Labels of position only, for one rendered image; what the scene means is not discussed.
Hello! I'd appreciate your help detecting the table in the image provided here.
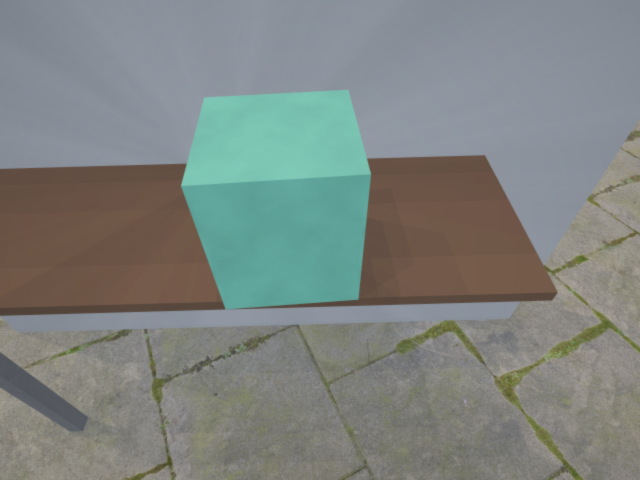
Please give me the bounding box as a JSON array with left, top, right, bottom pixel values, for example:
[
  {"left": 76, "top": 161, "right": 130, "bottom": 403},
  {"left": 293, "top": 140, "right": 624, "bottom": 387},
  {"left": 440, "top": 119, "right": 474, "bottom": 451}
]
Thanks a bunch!
[{"left": 0, "top": 155, "right": 558, "bottom": 431}]

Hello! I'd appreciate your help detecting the carton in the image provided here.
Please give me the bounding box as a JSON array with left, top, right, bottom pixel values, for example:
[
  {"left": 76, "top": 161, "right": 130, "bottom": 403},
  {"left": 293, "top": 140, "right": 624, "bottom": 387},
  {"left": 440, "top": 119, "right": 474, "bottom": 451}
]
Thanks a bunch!
[{"left": 181, "top": 90, "right": 371, "bottom": 309}]

